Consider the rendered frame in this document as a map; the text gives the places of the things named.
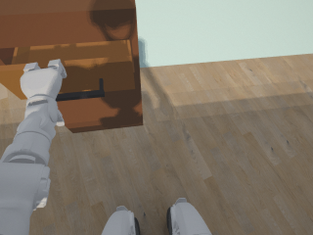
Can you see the drawer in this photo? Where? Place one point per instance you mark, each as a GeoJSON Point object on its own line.
{"type": "Point", "coordinates": [85, 63]}

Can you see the robot left thigh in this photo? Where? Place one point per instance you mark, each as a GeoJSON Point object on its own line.
{"type": "Point", "coordinates": [120, 223]}

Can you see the left robot hand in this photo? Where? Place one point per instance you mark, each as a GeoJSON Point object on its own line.
{"type": "Point", "coordinates": [44, 82]}

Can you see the handle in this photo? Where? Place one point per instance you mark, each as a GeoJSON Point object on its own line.
{"type": "Point", "coordinates": [83, 94]}

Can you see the cabinet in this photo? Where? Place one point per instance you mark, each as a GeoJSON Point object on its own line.
{"type": "Point", "coordinates": [27, 23]}

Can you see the left robot forearm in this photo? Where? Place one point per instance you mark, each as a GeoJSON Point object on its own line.
{"type": "Point", "coordinates": [34, 135]}

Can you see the robot thigh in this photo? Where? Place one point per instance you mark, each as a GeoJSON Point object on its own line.
{"type": "Point", "coordinates": [120, 223]}
{"type": "Point", "coordinates": [186, 219]}

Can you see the robot right thigh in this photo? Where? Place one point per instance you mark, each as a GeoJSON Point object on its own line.
{"type": "Point", "coordinates": [186, 219]}

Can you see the robot left upper arm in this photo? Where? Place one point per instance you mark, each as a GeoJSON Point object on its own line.
{"type": "Point", "coordinates": [23, 189]}

